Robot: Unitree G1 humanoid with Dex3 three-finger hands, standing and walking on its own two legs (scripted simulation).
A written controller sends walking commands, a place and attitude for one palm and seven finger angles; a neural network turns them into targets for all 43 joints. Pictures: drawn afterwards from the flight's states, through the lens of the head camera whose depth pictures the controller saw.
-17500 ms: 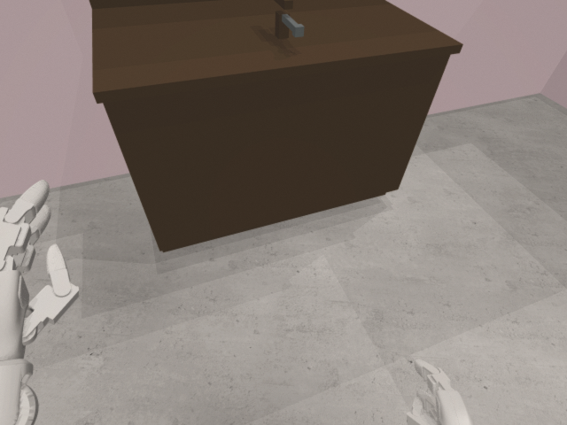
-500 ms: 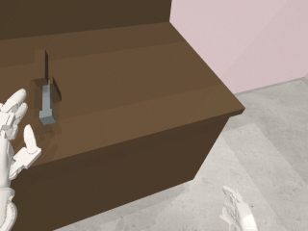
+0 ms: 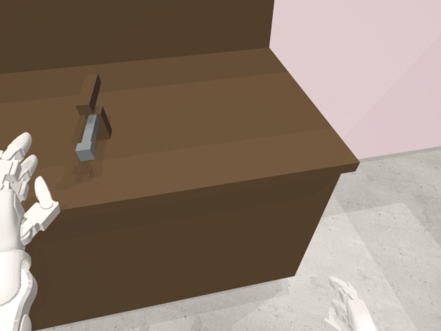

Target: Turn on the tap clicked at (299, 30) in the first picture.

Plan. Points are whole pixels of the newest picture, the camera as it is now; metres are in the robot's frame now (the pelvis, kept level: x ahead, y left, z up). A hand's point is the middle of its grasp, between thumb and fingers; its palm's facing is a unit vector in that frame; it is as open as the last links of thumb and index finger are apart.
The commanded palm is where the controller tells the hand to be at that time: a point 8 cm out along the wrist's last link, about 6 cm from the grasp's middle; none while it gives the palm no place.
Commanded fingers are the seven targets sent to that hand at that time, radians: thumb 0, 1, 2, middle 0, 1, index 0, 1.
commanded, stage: turn the palm inward beside the body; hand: left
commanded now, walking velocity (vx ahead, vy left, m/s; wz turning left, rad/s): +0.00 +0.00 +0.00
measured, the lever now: (86, 151) +0.39 +0.34 +0.11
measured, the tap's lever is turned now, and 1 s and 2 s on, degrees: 0 0 0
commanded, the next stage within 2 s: reach beside the lever's end, fingers flat in 1.70 s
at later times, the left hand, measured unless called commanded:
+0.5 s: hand (72, 209) +0.23 +0.26 +0.15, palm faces +0.46 -0.86 -0.23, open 7.4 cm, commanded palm +0.18 +0.30 +0.17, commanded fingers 0.00 0.90 0.90 -0.20 -0.30 -0.20 -0.30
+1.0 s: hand (69, 222) +0.21 +0.26 +0.15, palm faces +0.48 -0.86 -0.15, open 7.4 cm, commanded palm +0.15 +0.29 +0.17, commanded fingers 0.00 0.90 0.90 -0.20 -0.30 -0.20 -0.30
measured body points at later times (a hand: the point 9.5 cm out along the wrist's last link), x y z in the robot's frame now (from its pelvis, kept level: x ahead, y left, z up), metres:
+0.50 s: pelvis +0.03 +0.01 +0.00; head +0.03 -0.01 +0.45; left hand +0.20 +0.30 +0.17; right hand +0.22 -0.22 -0.09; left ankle +0.02 +0.14 -0.72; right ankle +0.04 -0.08 -0.72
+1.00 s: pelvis +0.02 +0.02 +0.00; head +0.00 +0.00 +0.45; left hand +0.18 +0.30 +0.16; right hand +0.22 -0.18 -0.07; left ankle +0.02 +0.14 -0.72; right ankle +0.04 -0.08 -0.72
